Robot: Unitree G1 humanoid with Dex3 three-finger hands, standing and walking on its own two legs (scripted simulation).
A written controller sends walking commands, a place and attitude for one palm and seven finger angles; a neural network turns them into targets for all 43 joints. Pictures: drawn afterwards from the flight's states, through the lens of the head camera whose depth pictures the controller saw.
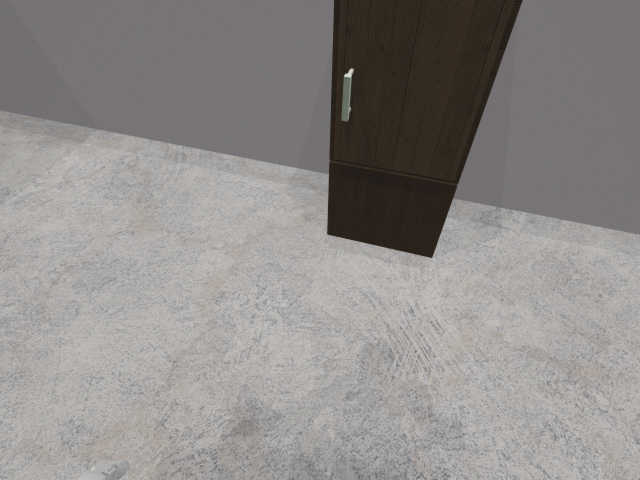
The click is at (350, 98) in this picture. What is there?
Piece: cupboard door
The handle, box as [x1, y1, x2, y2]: [341, 68, 353, 120]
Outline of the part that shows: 350,68 348,73 344,75 341,120 347,120 348,113 350,110 350,81 351,74 353,71 353,69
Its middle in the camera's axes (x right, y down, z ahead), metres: +0.08 -0.42 +1.14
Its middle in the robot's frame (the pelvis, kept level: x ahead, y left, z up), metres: +1.14 -0.03 -0.09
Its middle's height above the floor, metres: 0.68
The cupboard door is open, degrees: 0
